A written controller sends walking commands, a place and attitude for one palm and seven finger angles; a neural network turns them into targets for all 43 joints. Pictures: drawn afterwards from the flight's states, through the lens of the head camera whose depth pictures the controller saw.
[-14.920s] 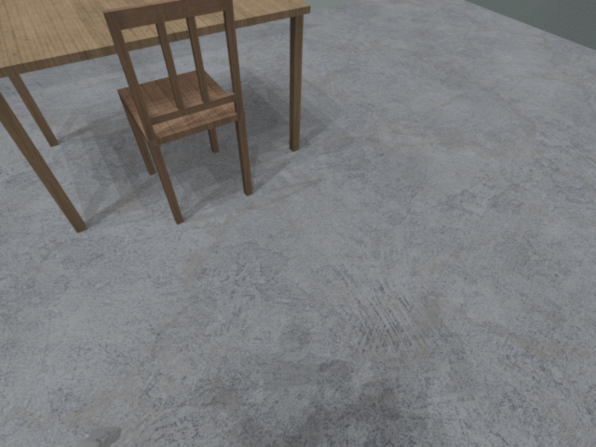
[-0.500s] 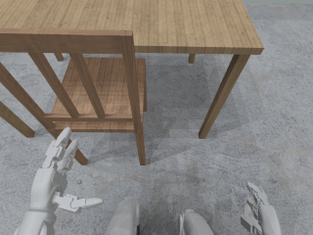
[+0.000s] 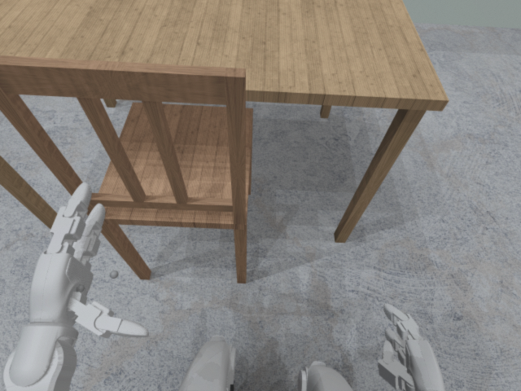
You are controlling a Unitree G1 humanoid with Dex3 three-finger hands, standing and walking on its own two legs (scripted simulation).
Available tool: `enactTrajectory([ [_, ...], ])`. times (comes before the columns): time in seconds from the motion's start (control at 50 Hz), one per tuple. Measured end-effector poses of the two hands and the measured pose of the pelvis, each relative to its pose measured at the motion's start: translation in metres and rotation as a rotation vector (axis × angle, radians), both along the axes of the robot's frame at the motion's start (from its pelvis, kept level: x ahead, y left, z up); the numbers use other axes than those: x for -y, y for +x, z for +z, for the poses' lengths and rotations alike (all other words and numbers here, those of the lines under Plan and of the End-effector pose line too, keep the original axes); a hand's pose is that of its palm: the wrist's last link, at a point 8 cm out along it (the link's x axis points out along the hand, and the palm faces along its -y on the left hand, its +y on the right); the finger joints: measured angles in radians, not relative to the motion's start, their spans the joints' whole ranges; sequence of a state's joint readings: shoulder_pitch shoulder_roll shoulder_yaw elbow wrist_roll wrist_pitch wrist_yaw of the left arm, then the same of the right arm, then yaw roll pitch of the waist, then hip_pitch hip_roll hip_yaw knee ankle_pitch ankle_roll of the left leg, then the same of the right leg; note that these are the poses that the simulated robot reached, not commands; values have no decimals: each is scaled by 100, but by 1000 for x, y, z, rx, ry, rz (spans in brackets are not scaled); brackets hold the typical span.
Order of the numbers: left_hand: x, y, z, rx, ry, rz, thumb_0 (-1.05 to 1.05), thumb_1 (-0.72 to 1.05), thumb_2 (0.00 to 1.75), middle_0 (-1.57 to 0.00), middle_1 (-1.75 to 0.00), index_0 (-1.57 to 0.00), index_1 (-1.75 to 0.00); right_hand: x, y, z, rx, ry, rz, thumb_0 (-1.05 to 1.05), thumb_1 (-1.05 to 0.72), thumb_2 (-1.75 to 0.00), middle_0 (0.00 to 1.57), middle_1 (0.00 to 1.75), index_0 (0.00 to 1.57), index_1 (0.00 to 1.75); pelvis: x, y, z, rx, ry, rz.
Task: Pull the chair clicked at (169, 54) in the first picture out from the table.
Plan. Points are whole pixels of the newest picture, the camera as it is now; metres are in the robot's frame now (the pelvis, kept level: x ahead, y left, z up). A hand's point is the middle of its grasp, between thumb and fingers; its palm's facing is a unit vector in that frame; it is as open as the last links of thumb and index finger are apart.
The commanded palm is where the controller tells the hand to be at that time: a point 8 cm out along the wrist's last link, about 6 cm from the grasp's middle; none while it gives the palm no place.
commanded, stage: raise the hand toward the chair's back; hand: left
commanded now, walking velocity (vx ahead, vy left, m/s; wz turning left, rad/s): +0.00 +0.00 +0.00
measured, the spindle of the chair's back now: (118, 156) +0.49 +0.31 +0.00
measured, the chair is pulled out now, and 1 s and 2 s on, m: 0.00 0.00 0.00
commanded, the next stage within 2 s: aim the fingers beside a spindle in 0.48 s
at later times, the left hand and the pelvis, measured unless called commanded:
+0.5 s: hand (147, 276) +0.25 +0.18 +0.05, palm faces +0.04 -1.00 -0.05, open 16.9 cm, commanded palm +0.23 +0.24 +0.06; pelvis +0.01 -0.02 +0.00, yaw +0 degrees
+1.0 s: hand (151, 252) +0.29 +0.18 +0.05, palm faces +0.05 -1.00 -0.04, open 16.9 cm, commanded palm +0.26 +0.24 +0.04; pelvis +0.00 -0.02 -0.01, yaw -1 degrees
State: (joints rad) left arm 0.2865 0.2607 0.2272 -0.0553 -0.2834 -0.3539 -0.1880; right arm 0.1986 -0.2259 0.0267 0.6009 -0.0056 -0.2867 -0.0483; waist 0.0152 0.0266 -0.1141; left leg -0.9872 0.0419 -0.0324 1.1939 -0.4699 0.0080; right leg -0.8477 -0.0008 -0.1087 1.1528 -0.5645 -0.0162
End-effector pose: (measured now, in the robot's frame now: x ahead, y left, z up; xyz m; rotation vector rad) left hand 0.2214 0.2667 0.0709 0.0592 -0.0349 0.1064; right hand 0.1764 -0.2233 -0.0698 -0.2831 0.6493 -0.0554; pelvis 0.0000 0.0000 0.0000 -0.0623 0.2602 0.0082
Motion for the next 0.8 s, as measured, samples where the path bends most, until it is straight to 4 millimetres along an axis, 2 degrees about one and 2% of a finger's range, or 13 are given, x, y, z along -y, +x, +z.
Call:
enactTrajectory([
  [0.16, 15, 10, -18, -138, -33, -74, -2, -50, 30, -6, -8, -6, -8, 19, -9, 2, -24, -12, -58, 1, -91, -89, 20, 30, 20, 30, 3, 5, 5, -1, 11, -9],
  [0.34, 18, 14, -2, -14, 1, -6, -2, -50, 30, -6, -8, -6, -8, 29, -2, -1, -16, -11, -38, 1, -91, -89, 20, 30, 20, 30, 13, 8, 2, -8, 21, -10],
  [0.5, 34, 10, -16, -126, -19, -57, -2, -50, 30, -6, -8, -6, -8, 30, 6, -3, 1, 23, -41, 1, -91, -89, 20, 30, 20, 30, 21, 9, 3, -4, 31, -12],
  [0.66, 33, 12, -5, -28, 2, -9, -2, -50, 30, -6, -8, -6, -8, 35, 9, -8, 5, 22, -23, 1, -91, -89, 20, 30, 20, 30, 27, 7, -1, -8, 35, -9],
  [0.8, 30, 22, -23, -95, -18, -45, -2, -50, 30, -6, -8, -6, -8, 42, 1, -14, -12, 9, -47, 1, -91, -89, 20, 30, 20, 30, 28, 4, -5, -15, 36, -14],
])
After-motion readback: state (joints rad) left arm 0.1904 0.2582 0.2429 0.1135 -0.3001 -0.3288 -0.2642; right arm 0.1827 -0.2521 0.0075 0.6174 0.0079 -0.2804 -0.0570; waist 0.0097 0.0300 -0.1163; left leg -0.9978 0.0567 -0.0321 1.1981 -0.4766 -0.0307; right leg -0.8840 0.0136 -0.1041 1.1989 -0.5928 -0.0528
